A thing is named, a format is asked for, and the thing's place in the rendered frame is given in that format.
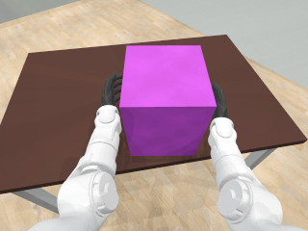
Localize right robot hand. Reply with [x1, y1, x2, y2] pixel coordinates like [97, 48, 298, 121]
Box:
[211, 82, 228, 119]

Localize carton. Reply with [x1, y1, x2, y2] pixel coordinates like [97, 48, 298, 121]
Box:
[119, 45, 217, 156]

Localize robot left forearm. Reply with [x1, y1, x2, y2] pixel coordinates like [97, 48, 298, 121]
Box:
[57, 105, 122, 211]

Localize left robot hand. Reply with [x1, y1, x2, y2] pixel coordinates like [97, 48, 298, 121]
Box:
[101, 73, 123, 107]

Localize robot right upper arm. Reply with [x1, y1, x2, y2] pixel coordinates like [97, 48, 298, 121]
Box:
[217, 179, 307, 231]

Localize robot left upper arm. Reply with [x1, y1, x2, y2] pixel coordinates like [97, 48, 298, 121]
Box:
[27, 170, 119, 231]

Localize table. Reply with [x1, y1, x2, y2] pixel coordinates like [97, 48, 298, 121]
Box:
[0, 35, 308, 214]

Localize robot right forearm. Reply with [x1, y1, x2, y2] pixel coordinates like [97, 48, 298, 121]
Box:
[208, 117, 268, 192]

